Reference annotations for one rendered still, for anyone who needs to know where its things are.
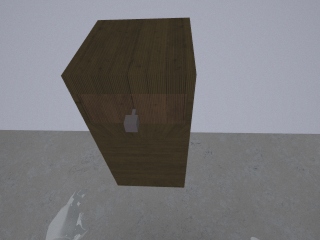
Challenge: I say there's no drawer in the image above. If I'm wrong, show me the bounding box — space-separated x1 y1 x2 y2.
78 94 187 124

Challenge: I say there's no left robot hand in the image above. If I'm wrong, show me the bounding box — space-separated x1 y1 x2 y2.
45 188 89 240

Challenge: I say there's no cabinet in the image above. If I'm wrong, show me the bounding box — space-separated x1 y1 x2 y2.
61 17 197 188

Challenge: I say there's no handle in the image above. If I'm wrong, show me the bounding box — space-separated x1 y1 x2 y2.
123 109 140 133

